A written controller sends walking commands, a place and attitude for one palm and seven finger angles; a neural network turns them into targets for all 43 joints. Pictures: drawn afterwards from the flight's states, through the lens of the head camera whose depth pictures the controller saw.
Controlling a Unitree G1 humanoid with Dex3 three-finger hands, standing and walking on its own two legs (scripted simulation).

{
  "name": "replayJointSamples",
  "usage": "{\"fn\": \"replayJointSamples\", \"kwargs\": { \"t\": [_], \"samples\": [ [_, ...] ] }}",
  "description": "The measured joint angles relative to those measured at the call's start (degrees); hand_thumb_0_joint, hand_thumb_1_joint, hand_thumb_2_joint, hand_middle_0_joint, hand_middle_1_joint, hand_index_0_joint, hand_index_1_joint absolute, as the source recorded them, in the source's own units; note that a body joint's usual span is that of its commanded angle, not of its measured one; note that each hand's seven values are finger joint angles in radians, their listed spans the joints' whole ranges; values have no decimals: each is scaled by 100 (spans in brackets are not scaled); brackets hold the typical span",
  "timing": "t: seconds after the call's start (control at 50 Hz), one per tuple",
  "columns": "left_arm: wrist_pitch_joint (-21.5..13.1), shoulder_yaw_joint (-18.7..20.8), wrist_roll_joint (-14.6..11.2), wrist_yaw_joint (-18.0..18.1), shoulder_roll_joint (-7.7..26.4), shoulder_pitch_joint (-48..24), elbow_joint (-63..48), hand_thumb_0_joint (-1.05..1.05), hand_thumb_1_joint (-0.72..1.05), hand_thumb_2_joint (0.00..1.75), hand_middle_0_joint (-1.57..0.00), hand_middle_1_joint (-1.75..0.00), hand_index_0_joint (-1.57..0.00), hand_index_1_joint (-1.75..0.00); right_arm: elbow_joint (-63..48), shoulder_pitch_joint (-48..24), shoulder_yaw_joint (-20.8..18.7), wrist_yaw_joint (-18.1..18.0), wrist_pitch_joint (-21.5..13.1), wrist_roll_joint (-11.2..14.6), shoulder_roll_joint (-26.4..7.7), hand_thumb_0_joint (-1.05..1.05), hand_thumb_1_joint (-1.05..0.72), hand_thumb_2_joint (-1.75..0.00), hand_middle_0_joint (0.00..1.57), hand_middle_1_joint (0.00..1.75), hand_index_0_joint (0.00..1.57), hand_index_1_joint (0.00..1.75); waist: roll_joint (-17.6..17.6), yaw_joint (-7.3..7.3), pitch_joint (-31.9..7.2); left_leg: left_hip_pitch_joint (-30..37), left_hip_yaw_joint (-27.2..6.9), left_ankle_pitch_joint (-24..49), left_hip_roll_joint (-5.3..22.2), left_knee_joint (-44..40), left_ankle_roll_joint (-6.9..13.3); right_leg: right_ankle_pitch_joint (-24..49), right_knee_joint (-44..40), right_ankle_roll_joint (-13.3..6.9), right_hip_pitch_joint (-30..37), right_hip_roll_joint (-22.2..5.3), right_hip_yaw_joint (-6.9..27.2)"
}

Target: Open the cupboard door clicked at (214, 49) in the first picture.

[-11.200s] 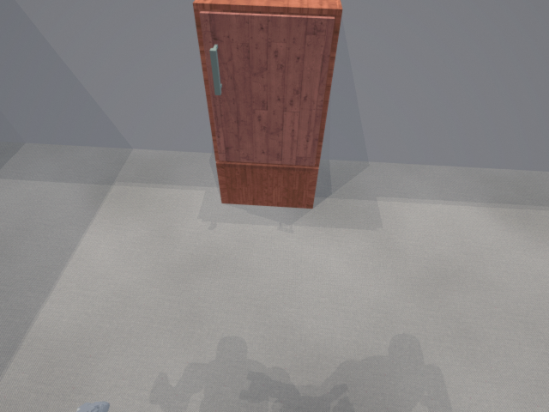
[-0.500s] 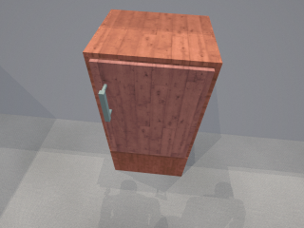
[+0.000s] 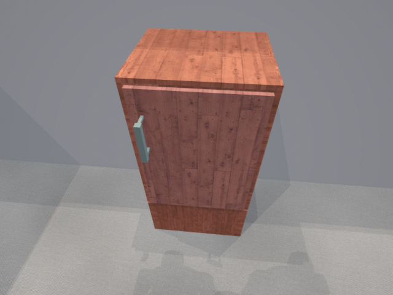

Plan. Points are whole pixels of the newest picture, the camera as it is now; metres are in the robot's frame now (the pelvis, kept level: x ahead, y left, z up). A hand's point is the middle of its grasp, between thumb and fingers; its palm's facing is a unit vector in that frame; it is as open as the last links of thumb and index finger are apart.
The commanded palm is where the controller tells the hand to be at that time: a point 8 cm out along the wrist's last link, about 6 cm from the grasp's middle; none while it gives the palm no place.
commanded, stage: raise the hand with hooked fingers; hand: left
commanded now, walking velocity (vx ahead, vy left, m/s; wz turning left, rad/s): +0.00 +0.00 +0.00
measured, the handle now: (143, 139) +0.58 +0.21 -0.04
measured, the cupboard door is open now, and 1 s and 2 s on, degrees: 0 0 0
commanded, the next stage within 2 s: none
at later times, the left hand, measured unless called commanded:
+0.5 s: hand (110, 291) +0.16 +0.19 -0.08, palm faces +0.03 -1.00 +0.02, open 8.8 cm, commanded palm +0.14 +0.25 -0.06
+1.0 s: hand (89, 257) +0.21 +0.25 -0.06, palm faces -0.04 -1.00 -0.05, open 11.8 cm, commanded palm +0.19 +0.30 -0.05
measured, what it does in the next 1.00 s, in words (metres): lowers itself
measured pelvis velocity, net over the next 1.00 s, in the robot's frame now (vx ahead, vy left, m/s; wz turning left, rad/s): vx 0.00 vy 0.01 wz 0.04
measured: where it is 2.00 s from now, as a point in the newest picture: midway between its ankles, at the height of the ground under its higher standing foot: outside the picture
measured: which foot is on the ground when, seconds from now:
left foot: down 0.00-1.00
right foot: down 0.00-1.00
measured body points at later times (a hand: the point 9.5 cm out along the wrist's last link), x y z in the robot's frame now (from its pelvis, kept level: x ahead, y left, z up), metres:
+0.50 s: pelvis -0.01 -0.02 -0.10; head +0.05 +0.00 +0.34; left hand +0.15 +0.25 -0.08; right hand +0.25 -0.26 -0.10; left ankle -0.02 +0.10 -0.74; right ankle +0.07 -0.11 -0.74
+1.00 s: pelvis +0.00 +0.01 -0.10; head +0.08 +0.04 +0.34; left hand +0.21 +0.30 -0.05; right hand +0.17 -0.23 -0.17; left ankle -0.02 +0.10 -0.74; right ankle +0.07 -0.11 -0.74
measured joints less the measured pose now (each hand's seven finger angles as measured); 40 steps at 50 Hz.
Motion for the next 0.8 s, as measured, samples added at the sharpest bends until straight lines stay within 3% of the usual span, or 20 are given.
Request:
{"fn": "replayJointSamples", "kwargs": {
  "t": [0.06, 0.08, 0.1, 0.14, 0.2, 0.24, 0.32, 0.36, 0.4, 0.44, 0.5, 0.58, 0.66, 0.74, 0.8],
  "samples": [
    [-16, -31, -8, 35, -18, -5, 19, 1, 91, 89, -20, -30, -20, -30, 30, -20, 12, 13, 11, 12, -35, 1, -91, -89, 20, 30, 20, 30, -3, 18, 78, -36, 5, 0, 28, 33, -21, 19, -7, -11, -23, 27, -1],
    [294, 51, -291, 11, -32, 242, -797, 1, 91, 89, -20, -30, -20, -30, -162, 18, 57, -16, -32, 95, -55, 1, -91, -89, 20, 30, 20, 30, -25, 10, 162, -54, 18, -29, 33, 97, -28, 2, 62, -15, -49, 29, 11],
    [364, 133, -497, 39, -32, 556, -1813, 1, 91, 89, -20, -30, -20, -31, -381, 106, 112, -111, -260, 182, -77, 1, -91, -89, 20, 30, 20, 30, -61, 27, 201, -67, 33, -48, 21, 132, -32, -39, 153, -33, -94, 16, 28],
    [74, 171, -837, 224, -36, 988, -3416, 2, 90, 89, -20, -31, -20, -31, -735, 208, 109, -253, -838, 331, -137, 1, -91, -89, 20, 30, 20, 30, -64, -28, 96, -242, -5, -100, -2, 272, -47, -144, 335, -58, -268, -20, -2],
    [-713, 337, -1138, 119, -53, 755, -4511, 2, 87, 88, -20, -33, -20, -33, -1287, 48, 19, -271, -1416, 298, -295, 2, -91, -89, 20, 30, 20, 30, 42, -219, -81, -855, -188, -258, -19, 808, -55, -493, 786, -41, -762, -45, -114],
    [-1504, 568, -1263, -266, -13, 367, -4642, 2, 84, 86, -20, -34, -20, -35, -1678, -177, -92, -158, -1628, 229, -381, 2, -91, -89, 20, 30, 20, 30, 36, -241, -283, -1476, -211, -439, -2, 1335, -76, -794, 1283, -63, -1366, -18, -90],
    [-3123, 988, -1527, -1530, 173, 8, -4625, 1, 77, 83, -20, -39, -21, -40, -2486, -719, -317, 136, -1781, 162, -496, 2, -91, -89, 20, 30, 20, 30, -207, -196, -634, -2710, -92, -1020, 56, 2651, -124, -857, 2474, -151, -2656, 18, 34],
    [-3471, 1084, -1661, -2221, 284, 43, -4558, 1, 73, 82, -21, -42, -21, -42, -2859, -957, -408, 213, -1741, 231, -598, 2, -91, -89, 20, 30, 20, 30, -245, -158, -719, -3199, -114, -1298, 91, 3253, -146, -1171, 3068, -186, -3147, 43, 25],
    [-3355, 1123, -1844, -2684, 364, 221, -4607, 1, 68, 80, -21, -44, -22, -45, -3183, -1124, -465, 192, -1648, 316, -678, 2, -91, -89, 20, 30, 20, 30, -299, -82, -766, -3560, -132, -1457, 110, 3705, -153, -1409, 3511, -202, -3513, 54, 11],
    [-3063, 1176, -1997, -2889, 389, 463, -4757, 1, 64, 78, -22, -47, -22, -48, -3437, -1207, -497, 123, -1577, 343, -731, 2, -91, -89, 20, 30, 20, 30, -330, 11, -782, -3834, -191, -1693, 130, 4069, -158, -1564, 3819, -212, -3766, 60, -44],
    [-2820, 1286, -2027, -2758, 370, 826, -5174, 1, 57, 75, -22, -52, -23, -52, -3586, -1255, -491, 42, -1526, 320, -713, 1, -91, -89, 20, 30, 20, 30, -311, 136, -741, -4125, -356, -1922, 171, 4449, -198, -1721, 4062, -239, -3963, 74, -208],
    [-2897, 1389, -1932, -2595, 455, 936, -5837, 1, 47, 71, -23, -58, -23, -58, -3373, -1264, -319, 10, -1470, 231, -559, 1, -91, -90, 20, 30, 20, 30, -224, 254, -686, -4426, -589, -2062, 203, 4756, -190, -1813, 4177, -247, -4111, 81, -440],
    [-2735, 1434, -1963, -2817, 629, 550, -6011, 1, 38, 67, -23, -64, -24, -64, -3017, -1248, -63, 37, -1390, 240, -328, 1, -91, -89, 20, 30, 20, 30, -60, 248, -654, -4621, -698, -2082, 200, 4868, -165, -1798, 4162, -217, -4212, 73, -546],
    [-2207, 1520, -2066, -3011, 812, 238, -5902, 1, 28, 63, -24, -70, -24, -70, -2854, -1084, 111, 63, -1274, 281, -107, 2, -91, -89, 20, 30, 20, 30, 60, 123, -662, -4640, -620, -2025, 188, 4763, -107, -1716, 4044, -155, -4242, 71, -470],
    [-1964, 1616, -2154, -2962, 873, 206, -5838, 1, 22, 60, -25, -74, -25, -75, -2853, -875, 154, 69, -1226, 289, -52, 2, -91, -89, 20, 30, 21, 30, 95, 13, -700, -4591, -515, -1965, 169, 4616, -53, -1647, 3927, -96, -4229, 64, -365]
  ]
}}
